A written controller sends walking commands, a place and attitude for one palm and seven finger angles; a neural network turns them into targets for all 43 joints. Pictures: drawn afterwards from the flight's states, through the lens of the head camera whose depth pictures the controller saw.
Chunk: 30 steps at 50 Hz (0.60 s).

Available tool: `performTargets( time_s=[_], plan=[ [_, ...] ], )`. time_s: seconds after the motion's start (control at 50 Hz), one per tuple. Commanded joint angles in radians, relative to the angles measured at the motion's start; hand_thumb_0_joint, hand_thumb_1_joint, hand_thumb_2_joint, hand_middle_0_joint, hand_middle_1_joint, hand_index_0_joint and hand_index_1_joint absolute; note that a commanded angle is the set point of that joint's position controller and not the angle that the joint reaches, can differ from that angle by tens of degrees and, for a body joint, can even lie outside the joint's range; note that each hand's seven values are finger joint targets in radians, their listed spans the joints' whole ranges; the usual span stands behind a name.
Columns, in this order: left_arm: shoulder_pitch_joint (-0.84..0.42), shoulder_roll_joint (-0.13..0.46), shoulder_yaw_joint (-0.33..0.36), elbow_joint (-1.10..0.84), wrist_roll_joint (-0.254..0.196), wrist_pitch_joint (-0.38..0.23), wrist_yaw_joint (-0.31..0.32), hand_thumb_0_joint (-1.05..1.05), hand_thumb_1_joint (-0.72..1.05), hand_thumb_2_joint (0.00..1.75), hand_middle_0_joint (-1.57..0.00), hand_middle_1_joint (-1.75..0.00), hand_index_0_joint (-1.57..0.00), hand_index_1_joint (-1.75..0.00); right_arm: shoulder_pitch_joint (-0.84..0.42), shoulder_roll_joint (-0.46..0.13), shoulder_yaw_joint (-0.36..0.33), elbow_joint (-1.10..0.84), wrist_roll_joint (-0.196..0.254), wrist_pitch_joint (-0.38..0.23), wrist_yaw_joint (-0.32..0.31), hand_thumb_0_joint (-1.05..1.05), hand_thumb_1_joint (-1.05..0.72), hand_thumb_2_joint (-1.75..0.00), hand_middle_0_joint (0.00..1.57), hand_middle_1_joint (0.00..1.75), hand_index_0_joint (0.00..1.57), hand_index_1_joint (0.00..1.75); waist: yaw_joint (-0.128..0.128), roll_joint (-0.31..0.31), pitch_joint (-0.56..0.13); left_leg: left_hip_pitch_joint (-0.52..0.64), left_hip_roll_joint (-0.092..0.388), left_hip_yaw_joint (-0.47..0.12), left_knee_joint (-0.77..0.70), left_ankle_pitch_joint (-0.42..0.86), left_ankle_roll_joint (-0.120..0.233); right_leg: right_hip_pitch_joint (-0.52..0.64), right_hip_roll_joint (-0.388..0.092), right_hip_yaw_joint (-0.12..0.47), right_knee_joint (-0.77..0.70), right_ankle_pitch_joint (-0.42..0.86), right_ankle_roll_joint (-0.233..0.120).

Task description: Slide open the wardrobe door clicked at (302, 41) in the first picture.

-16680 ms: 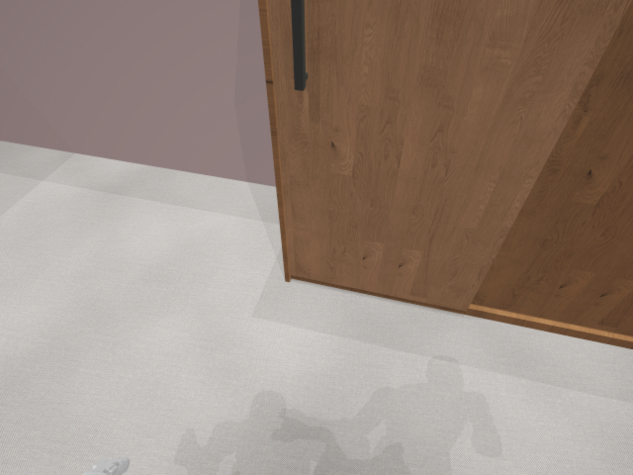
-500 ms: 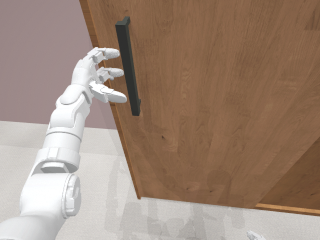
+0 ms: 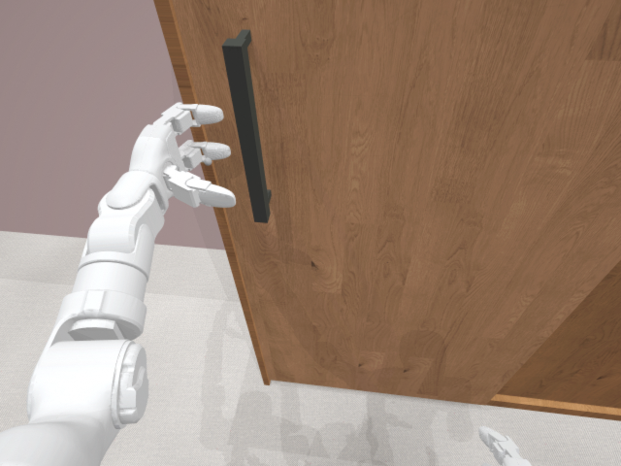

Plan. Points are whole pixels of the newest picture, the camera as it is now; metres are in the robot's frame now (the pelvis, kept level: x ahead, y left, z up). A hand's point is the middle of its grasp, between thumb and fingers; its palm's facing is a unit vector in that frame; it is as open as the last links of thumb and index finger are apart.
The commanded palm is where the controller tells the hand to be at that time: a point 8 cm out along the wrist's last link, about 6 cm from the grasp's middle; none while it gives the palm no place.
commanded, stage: feel for the door with the fingertips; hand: left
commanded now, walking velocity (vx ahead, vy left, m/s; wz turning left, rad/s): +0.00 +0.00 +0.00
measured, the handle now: (254, 138) +0.48 +0.09 +0.20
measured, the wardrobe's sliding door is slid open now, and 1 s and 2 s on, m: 0.00 0.00 0.00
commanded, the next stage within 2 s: slide the fingers in behind the handle in 0.74 s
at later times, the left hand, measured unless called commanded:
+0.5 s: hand (248, 160) +0.43 +0.09 +0.20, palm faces -0.12 -0.99 +0.01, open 14.0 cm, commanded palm +0.41 +0.15 +0.21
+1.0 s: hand (244, 147) +0.44 +0.09 +0.21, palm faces -0.09 -1.00 -0.02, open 13.7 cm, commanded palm +0.42 +0.15 +0.21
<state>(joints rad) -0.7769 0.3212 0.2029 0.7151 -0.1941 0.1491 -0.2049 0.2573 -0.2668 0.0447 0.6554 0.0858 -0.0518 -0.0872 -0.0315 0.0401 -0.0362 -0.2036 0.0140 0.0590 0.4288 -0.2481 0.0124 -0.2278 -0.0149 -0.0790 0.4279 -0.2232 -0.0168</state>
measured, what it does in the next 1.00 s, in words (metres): stands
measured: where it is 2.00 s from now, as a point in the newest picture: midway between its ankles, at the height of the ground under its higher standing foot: outside the picture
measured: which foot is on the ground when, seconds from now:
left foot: down 0.00-1.00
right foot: down 0.00-1.00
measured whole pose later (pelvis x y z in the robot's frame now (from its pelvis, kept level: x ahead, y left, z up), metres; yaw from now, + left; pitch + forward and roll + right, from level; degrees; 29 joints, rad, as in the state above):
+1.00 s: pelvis -0.01 +0.00 +0.00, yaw +0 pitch +2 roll +0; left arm -0.91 0.24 0.15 0.82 -0.16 0.08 -0.10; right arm 0.31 -0.26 0.04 0.70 0.07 -0.04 -0.07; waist -0.04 0.04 -0.03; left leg -0.23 0.02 0.05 0.43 -0.23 0.01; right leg -0.26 -0.01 -0.08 0.43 -0.21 -0.02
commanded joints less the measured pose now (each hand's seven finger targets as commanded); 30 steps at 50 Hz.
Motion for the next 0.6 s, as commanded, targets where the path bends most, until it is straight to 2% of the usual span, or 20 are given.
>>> performTargets(
  time_s=[0.0, 0.04, 0.06, 0.08, 0.1, 0.14, 0.2, 0.24, 0.26, 0.3, 0.32, 0.34, 0.36, 0.4, 0.42, 0.44, 0.48, 0.5, 0.54, 0.58],
  plan=[
    [-0.568, 0.243, 0.07, -0.291, -0.017, -0.13, 0.004, 0.0, -0.5, 0.3, -0.3, -1.2, -0.3, -1.2, -0.038, -0.119, -0.046, -0.131, -0.006, -0.049, -0.012, 0.0, -0.9, -0.9, 0.2, 0.3, 0.2, 0.3, -0.009, -0.058, -0.32, 0.132, -0.011, -0.051, -0.021, 0.251, 0.038, 0.11, 0.012, 0.051, -0.033, 0.292, -0.01],
    [-0.567, 0.208, 0.049, -0.327, -0.017, -0.144, 0.004, 0.0, -0.5, 0.3, -0.3, -1.2, -0.3, -1.2, -0.049, -0.11, -0.043, -0.137, -0.006, -0.057, -0.009, 0.0, -0.9, -0.9, 0.2, 0.3, 0.2, 0.3, -0.007, -0.031, -0.351, 0.155, -0.012, -0.051, -0.016, 0.277, 0.036, 0.122, 0.012, 0.053, -0.024, 0.318, -0.012],
    [-0.588, 0.16, 0.005, -0.333, -0.015, -0.144, 0.003, 0.0, -0.5, 0.3, -0.3, -1.2, -0.3, -1.2, -0.05, -0.107, -0.04, -0.131, -0.005, -0.059, -0.007, 0.0, -0.9, -0.9, 0.2, 0.3, 0.2, 0.3, -0.018, -0.002, -0.341, 0.166, -0.012, -0.051, -0.015, 0.284, 0.033, 0.102, 0.013, 0.049, -0.023, 0.32, -0.013],
    [-0.57, 0.146, 0.004, -0.306, -0.016, -0.137, 0.008, 0.0, -0.5, 0.3, -0.3, -1.2, -0.3, -1.2, -0.046, -0.105, -0.042, -0.124, -0.005, -0.061, -0.005, 0.0, -0.9, -0.9, 0.2, 0.3, 0.2, 0.3, -0.016, 0.008, -0.325, 0.165, -0.011, -0.051, -0.013, 0.28, 0.03, 0.086, 0.015, 0.045, -0.026, 0.313, -0.014],
    [-0.543, 0.142, -0.002, -0.287, -0.013, -0.127, 0.011, 0.0, -0.5, 0.3, -0.3, -1.2, -0.3, -1.2, -0.04, -0.112, -0.042, -0.12, -0.005, -0.057, -0.003, 0.0, -0.9, -0.9, 0.2, 0.3, 0.2, 0.3, -0.012, -0.014, -0.308, 0.155, -0.009, -0.059, -0.019, 0.282, 0.027, 0.087, 0.017, 0.038, -0.029, 0.301, -0.015],
    [-0.519, 0.099, -0.024, -0.26, -0.012, -0.095, 0.019, 0.0, -0.5, 0.3, -0.3, -1.2, -0.3, -1.2, -0.041, -0.111, -0.044, -0.116, -0.004, -0.055, 0.002, 0.0, -0.9, -0.9, 0.2, 0.3, 0.2, 0.3, -0.012, -0.005, -0.285, 0.147, -0.01, -0.058, -0.022, 0.272, 0.025, 0.066, 0.018, 0.036, -0.029, 0.293, -0.016],
    [-0.454, 0.107, 0.004, -0.256, -0.011, -0.058, 0.037, 0.0, -0.5, 0.3, -0.3, -1.2, -0.3, -1.2, -0.04, -0.116, -0.049, -0.119, -0.009, -0.042, 0.009, 0.0, -0.9, -0.9, 0.2, 0.3, 0.2, 0.3, 0.011, -0.056, -0.301, 0.125, -0.01, -0.058, -0.026, 0.309, 0.023, 0.104, 0.018, 0.028, -0.022, 0.326, -0.016],
    [-0.445, 0.056, -0.025, -0.307, -0.015, -0.047, 0.049, 0.0, -0.5, 0.3, -0.3, -1.2, -0.3, -1.2, -0.057, -0.106, -0.048, -0.133, -0.007, -0.04, 0.017, 0.0, -0.9, -0.9, 0.2, 0.3, 0.2, 0.3, 0.013, -0.06, -0.313, 0.134, -0.008, -0.051, -0.023, 0.322, 0.023, 0.108, 0.017, 0.03, -0.016, 0.343, -0.014],
    [-0.46, 0.028, -0.042, -0.317, -0.017, -0.046, 0.056, 0.0, -0.5, 0.3, -0.3, -1.2, -0.3, -1.2, -0.055, -0.104, -0.049, -0.13, -0.01, -0.041, 0.018, 0.0, -0.9, -0.9, 0.2, 0.3, 0.2, 0.3, 0.005, -0.089, -0.304, 0.136, -0.007, -0.051, -0.022, 0.329, 0.025, 0.104, 0.018, 0.027, -0.017, 0.353, -0.012],
    [-0.422, 0.036, -0.033, -0.346, -0.015, -0.047, 0.063, 0.0, -0.5, 0.3, -0.3, -1.2, -0.3, -1.2, -0.06, -0.106, -0.053, -0.133, -0.012, -0.035, 0.02, 0.0, -0.9, -0.9, 0.2, 0.3, 0.2, 0.3, 0.015, -0.117, -0.312, 0.137, -0.005, -0.049, -0.02, 0.351, 0.029, 0.125, 0.018, 0.028, -0.015, 0.372, -0.011],
    [-0.442, 0.02, -0.046, -0.365, -0.017, -0.045, 0.066, 0.0, -0.5, 0.3, -0.3, -1.2, -0.3, -1.2, -0.064, -0.103, -0.051, -0.135, -0.011, -0.033, 0.021, 0.0, -0.9, -0.9, 0.2, 0.3, 0.2, 0.3, 0.01, -0.12, -0.305, 0.14, -0.007, -0.047, -0.02, 0.347, 0.031, 0.118, 0.019, 0.029, -0.015, 0.377, -0.01],
    [-0.462, 0.032, -0.039, -0.381, -0.012, -0.044, 0.073, 0.0, -0.5, 0.3, -0.3, -1.2, -0.3, -1.2, -0.066, -0.101, -0.051, -0.132, -0.011, -0.032, 0.021, 0.0, -0.9, -0.9, 0.2, 0.3, 0.2, 0.3, 0.009, -0.106, -0.303, 0.142, -0.008, -0.046, -0.018, 0.335, 0.03, 0.111, 0.019, 0.032, -0.017, 0.365, -0.009],
    [-0.487, 0.01, -0.056, -0.395, -0.01, -0.043, 0.081, 0.0, -0.5, 0.3, -0.3, -1.2, -0.3, -1.2, -0.072, -0.096, -0.05, -0.131, -0.013, -0.032, 0.02, 0.0, -0.9, -0.9, 0.2, 0.3, 0.2, 0.3, 0.002, -0.096, -0.298, 0.146, -0.01, -0.045, -0.018, 0.317, 0.03, 0.1, 0.019, 0.033, -0.02, 0.35, -0.008],
    [-0.494, 0.093, 0.006, -0.395, 0.004, -0.045, 0.106, 0.0, -0.5, 0.3, -0.3, -1.2, -0.3, -1.2, -0.07, -0.099, -0.049, -0.126, -0.018, -0.023, 0.016, 0.0, -0.9, -0.9, 0.2, 0.3, 0.2, 0.3, 0.015, -0.106, -0.283, 0.128, -0.011, -0.046, -0.027, 0.297, 0.032, 0.118, 0.017, 0.036, -0.029, 0.323, -0.009],
    [-0.51, 0.104, 0.015, -0.409, 0.009, -0.045, 0.114, 0.0, -0.5, 0.3, -0.3, -1.2, -0.3, -1.2, -0.077, -0.095, -0.045, -0.131, -0.018, -0.021, 0.015, 0.0, -0.9, -0.9, 0.2, 0.3, 0.2, 0.3, 0.016, -0.082, -0.298, 0.129, -0.014, -0.043, -0.03, 0.29, 0.033, 0.125, 0.016, 0.041, -0.029, 0.322, -0.009],
    [-0.526, 0.107, 0.012, -0.395, 0.016, -0.043, 0.124, 0.0, -0.5, 0.3, -0.3, -1.2, -0.3, -1.2, -0.079, -0.091, -0.041, -0.129, -0.018, -0.018, 0.012, 0.0, -0.9, -0.9, 0.2, 0.3, 0.2, 0.3, 0.013, -0.087, -0.284, 0.117, -0.015, -0.043, -0.031, 0.272, 0.032, 0.122, 0.016, 0.041, -0.03, 0.306, -0.007],
    [-0.561, 0.087, -0.006, -0.385, 0.025, -0.047, 0.136, 0.0, -0.5, 0.3, -0.3, -1.2, -0.3, -1.2, -0.074, -0.085, -0.039, -0.122, -0.022, -0.019, 0.011, 0.0, -0.9, -0.9, 0.2, 0.3, 0.2, 0.3, 0.001, -0.071, -0.282, 0.122, -0.015, -0.041, -0.033, 0.26, 0.032, 0.11, 0.017, 0.043, -0.034, 0.294, -0.006],
    [-0.536, 0.116, 0.017, -0.376, 0.032, -0.052, 0.143, 0.0, -0.5, 0.3, -0.3, -1.2, -0.3, -1.2, -0.071, -0.089, -0.042, -0.122, -0.024, -0.013, 0.01, 0.0, -0.9, -0.9, 0.2, 0.3, 0.2, 0.3, 0.013, -0.06, -0.296, 0.125, -0.013, -0.042, -0.032, 0.281, 0.031, 0.132, 0.013, 0.044, -0.033, 0.305, -0.01],
    [-0.554, 0.059, -0.034, -0.349, 0.031, -0.05, 0.136, 0.0, -0.5, 0.3, -0.3, -1.2, -0.3, -1.2, -0.074, -0.084, -0.037, -0.124, -0.02, -0.011, 0.01, 0.0, -0.9, -0.9, 0.2, 0.3, 0.2, 0.3, -0.001, -0.038, -0.288, 0.13, -0.014, -0.041, -0.033, 0.269, 0.027, 0.113, 0.016, 0.044, -0.034, 0.302, -0.01],
    [-0.561, 0.045, -0.047, -0.286, 0.03, -0.043, 0.127, 0.0, -0.5, 0.3, -0.3, -1.2, -0.3, -1.2, -0.062, -0.087, -0.04, -0.112, -0.019, -0.01, 0.009, 0.0, -0.9, -0.9, 0.2, 0.3, 0.2, 0.3, -0.014, -0.049, -0.27, 0.126, -0.013, -0.042, -0.033, 0.253, 0.027, 0.092, 0.018, 0.043, -0.041, 0.292, -0.009]
  ],
)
